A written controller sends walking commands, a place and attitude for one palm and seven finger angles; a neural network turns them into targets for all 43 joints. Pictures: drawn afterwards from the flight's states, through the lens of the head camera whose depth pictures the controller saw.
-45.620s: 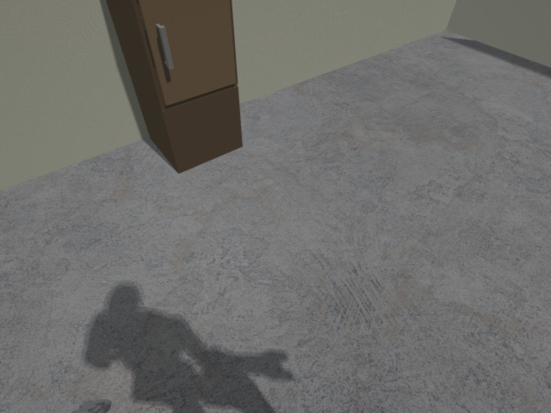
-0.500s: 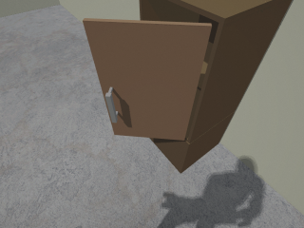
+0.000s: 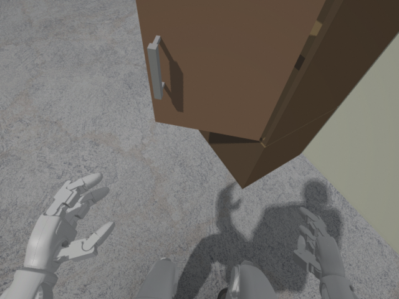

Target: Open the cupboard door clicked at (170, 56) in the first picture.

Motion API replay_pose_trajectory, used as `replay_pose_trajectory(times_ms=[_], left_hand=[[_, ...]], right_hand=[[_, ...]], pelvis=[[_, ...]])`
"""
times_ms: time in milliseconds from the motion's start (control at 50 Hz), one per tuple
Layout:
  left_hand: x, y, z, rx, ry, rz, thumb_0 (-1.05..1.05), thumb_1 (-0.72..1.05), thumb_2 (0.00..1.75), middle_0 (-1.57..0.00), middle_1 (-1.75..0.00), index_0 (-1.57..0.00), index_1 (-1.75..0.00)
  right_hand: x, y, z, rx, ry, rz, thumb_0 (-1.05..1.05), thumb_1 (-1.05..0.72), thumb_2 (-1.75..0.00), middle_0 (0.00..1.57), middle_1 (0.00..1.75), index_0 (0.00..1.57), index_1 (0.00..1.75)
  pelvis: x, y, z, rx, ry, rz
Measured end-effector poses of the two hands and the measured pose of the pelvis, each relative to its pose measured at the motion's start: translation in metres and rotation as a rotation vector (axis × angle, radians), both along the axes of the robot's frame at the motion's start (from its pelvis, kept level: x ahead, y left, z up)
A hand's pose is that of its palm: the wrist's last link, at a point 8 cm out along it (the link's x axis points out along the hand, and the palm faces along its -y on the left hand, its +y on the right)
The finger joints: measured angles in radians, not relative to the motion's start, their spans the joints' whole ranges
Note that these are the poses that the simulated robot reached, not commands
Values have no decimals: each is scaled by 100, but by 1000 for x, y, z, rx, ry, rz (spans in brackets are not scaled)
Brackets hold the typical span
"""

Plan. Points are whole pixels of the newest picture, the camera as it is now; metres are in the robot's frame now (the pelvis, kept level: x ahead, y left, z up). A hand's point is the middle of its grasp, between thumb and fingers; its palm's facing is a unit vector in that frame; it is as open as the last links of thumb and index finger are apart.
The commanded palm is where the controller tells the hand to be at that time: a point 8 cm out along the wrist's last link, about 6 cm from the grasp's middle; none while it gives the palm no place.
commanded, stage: raise the hand with hooked fingers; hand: left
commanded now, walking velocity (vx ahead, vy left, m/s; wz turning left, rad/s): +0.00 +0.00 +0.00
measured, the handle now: (158, 69) +0.63 +0.19 +0.03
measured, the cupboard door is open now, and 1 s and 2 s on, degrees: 48 48 48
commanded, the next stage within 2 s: move the hooked fingers beside the handle in 1.52 s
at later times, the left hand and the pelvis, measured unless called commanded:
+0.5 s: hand (76, 211) +0.24 +0.25 +0.04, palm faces -0.06 -1.00 -0.05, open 12.5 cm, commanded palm +0.22 +0.31 +0.04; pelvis -0.01 +0.03 +0.01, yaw -1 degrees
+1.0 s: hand (66, 188) +0.28 +0.28 +0.04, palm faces -0.07 -1.00 -0.06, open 13.9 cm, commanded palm +0.26 +0.33 +0.04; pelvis +0.00 +0.02 +0.00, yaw -1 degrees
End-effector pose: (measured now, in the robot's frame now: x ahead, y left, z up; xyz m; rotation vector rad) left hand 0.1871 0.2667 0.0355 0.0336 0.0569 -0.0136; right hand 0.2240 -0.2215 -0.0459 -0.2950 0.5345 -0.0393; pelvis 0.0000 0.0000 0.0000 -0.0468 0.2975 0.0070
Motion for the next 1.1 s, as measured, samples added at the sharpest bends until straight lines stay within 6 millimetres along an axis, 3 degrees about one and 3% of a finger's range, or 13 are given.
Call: replay_pose_trajectory(times_ms=[120,200,280,360,480,720,860,1100], left_hand=[[27,6,4,0,30,-80,1,29,63,-24,-70,-25,-70],[34,14,4,-4,63,-76,0,19,59,-25,-76,-25,-76],[34,23,7,7,51,-47,0,10,55,-26,-82,-26,-82],[34,30,6,17,37,-40,0,1,51,-26,-88,-27,-88],[38,38,4,19,24,-48,0,-13,45,-27,-97,-28,-97],[50,54,9,35,13,-37,-1,-40,34,-29,-114,-30,-114],[63,65,10,33,10,-40,-1,-47,31,-30,-119,-30,-118],[84,74,9,27,6,-55,-2,-49,30,-30,-120,-30,-120]], right_hand=[[-48,23,-32,76,160,-49,2,-90,-90,20,30,20,30],[-75,23,-35,83,207,-101,2,-90,-90,21,30,21,30],[-88,12,-30,48,219,-130,2,-90,-90,21,30,21,30],[-89,-1,-23,-6,208,-139,2,-90,-90,20,30,20,30],[-74,-11,-9,-57,160,-132,2,-90,-90,20,30,20,30],[-47,4,-5,-29,120,-68,1,-90,-90,20,30,20,30],[-52,3,-15,-19,159,-65,1,-90,-90,20,30,20,30],[-74,-18,-24,-48,227,-120,1,-90,-90,20,30,20,30]], pelvis=[[-7,10,1,-7,22,-3],[-9,16,5,0,31,-14],[-9,22,6,3,34,-18],[-9,25,6,2,37,-16],[-8,27,6,-3,36,-13],[-4,23,7,-10,41,-6],[-2,19,5,-12,52,-8],[-2,16,2,-7,71,-20]])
